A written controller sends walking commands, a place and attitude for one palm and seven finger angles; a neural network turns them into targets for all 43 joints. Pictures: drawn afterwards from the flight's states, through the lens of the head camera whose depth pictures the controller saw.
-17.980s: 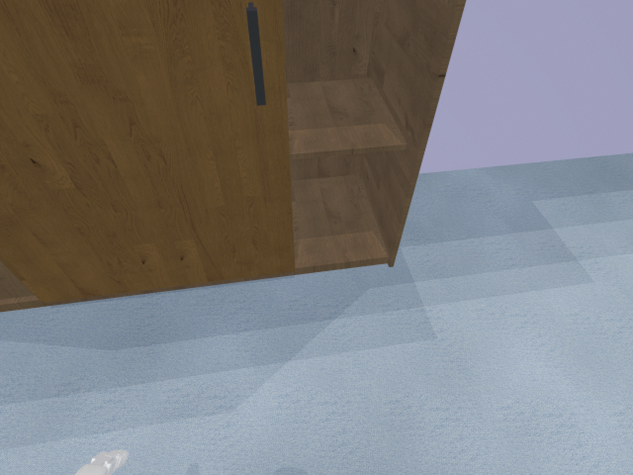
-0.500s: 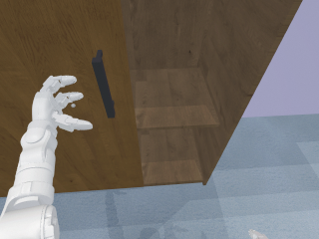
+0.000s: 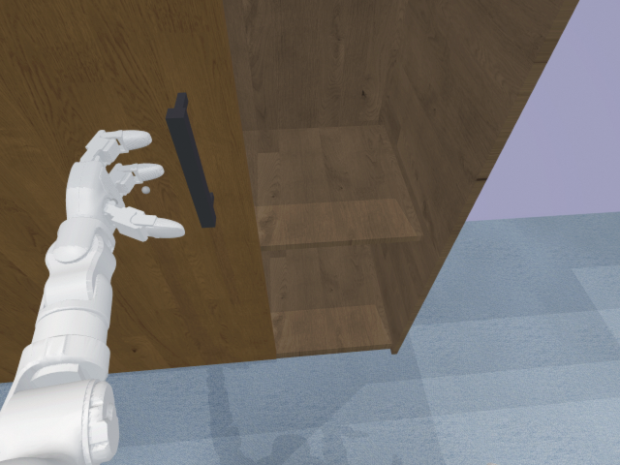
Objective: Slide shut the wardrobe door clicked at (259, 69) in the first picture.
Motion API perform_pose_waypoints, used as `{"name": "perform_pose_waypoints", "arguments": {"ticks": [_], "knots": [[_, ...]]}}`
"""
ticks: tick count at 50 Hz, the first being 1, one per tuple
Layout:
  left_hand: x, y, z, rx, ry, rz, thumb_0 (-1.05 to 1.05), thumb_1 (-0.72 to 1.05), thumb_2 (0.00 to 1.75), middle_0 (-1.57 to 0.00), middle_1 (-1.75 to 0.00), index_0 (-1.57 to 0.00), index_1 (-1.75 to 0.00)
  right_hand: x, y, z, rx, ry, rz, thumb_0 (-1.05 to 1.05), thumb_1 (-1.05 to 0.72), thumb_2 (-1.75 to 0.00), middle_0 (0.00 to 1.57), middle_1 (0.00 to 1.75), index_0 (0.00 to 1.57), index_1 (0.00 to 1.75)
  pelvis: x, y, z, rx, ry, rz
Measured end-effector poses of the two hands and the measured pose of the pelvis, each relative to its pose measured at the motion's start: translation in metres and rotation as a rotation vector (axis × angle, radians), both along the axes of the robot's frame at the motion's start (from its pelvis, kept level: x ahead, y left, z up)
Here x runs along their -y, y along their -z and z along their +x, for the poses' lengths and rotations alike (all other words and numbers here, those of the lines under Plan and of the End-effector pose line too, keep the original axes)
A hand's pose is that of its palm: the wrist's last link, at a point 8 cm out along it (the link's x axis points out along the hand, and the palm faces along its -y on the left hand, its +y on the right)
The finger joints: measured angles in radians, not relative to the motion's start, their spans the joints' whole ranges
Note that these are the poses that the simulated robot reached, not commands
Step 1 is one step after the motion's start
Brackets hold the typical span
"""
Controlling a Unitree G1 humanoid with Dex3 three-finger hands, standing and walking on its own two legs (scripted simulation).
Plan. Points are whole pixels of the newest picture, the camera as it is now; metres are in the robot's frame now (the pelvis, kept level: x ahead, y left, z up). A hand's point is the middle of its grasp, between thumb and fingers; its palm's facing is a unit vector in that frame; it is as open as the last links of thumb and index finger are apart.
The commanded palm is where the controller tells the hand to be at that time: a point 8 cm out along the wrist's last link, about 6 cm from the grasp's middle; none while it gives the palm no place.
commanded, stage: feel for the door with the fingertips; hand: left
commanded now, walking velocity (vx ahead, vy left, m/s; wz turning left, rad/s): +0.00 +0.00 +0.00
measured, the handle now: (196, 166) +0.48 +0.16 +0.12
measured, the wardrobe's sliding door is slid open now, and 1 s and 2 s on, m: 0.38 0.38 0.38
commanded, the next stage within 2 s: slide the fingers in behind the handle in 0.56 s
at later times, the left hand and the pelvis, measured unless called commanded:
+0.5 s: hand (159, 184) +0.43 +0.19 +0.14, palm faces +0.14 -0.99 -0.02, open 14.0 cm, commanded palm +0.40 +0.24 +0.13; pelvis +0.00 -0.02 +0.00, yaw +0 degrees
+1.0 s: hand (175, 190) +0.43 +0.17 +0.13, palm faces +0.08 -1.00 +0.00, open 13.9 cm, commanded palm +0.39 +0.23 +0.13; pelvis -0.01 -0.01 +0.00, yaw +0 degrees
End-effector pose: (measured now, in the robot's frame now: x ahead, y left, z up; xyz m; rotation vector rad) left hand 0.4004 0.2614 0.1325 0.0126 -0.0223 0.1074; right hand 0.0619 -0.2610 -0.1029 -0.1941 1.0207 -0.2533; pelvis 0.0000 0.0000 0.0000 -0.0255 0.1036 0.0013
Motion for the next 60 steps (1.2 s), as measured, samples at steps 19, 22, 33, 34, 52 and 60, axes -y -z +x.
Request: {"name": "perform_pose_waypoints", "arguments": {"ticks": [19,22,33,34,52,60], "knots": [[0.029,-0.001,-0.003,0.004,-0.044,-0.006,-0.02,-0.50,0.30,-0.30,-1.20,-0.30,-1.20,0.002,-0.004,0.030,0.084,-0.024,0.031,0.01,-0.90,-0.90,0.20,0.30,0.20,0.30,0.011,-0.001,0.001,0.018,0.008,0.011],[0.022,-0.006,-0.002,0.002,-0.049,0.002,-0.02,-0.50,0.30,-0.30,-1.20,-0.30,-1.20,0.005,-0.004,0.029,0.077,-0.023,0.027,0.01,-0.90,-0.90,0.20,0.30,0.20,0.30,0.014,-0.001,0.001,0.019,0.003,0.010],[0.014,-0.004,0.007,-0.025,-0.028,-0.007,-0.02,-0.50,0.30,-0.34,-1.24,-0.34,-1.24,0.017,0.004,0.007,-0.022,-0.025,-0.001,0.01,-0.90,-0.90,0.20,0.30,0.20,0.30,0.015,0.001,-0.003,-0.006,-0.020,0.005],[0.013,-0.004,0.008,-0.023,-0.029,-0.006,-0.02,-0.50,0.30,-0.35,-1.24,-0.35,-1.25,0.017,0.005,0.004,-0.030,-0.025,-0.001,0.01,-0.90,-0.90,0.20,0.30,0.20,0.30,0.015,0.001,-0.004,-0.008,-0.021,0.005],[0.041,0.008,0.005,-0.024,0.029,-0.032,-0.02,-0.50,0.30,-0.31,-1.22,-0.31,-1.22,0.001,0.005,-0.007,0.006,0.008,0.033,0.01,-0.90,-0.90,0.20,0.30,0.20,0.30,0.006,0.001,-0.006,0.000,0.004,0.003],[0.035,0.006,-0.003,0.011,-0.023,-0.006,-0.02,-0.50,0.30,-0.31,-1.20,-0.30,-1.21,-0.005,-0.002,0.010,0.070,0.001,0.039,0.01,-0.90,-0.90,0.20,0.30,0.20,0.30,0.004,0.000,-0.003,0.015,0.019,0.006]]}}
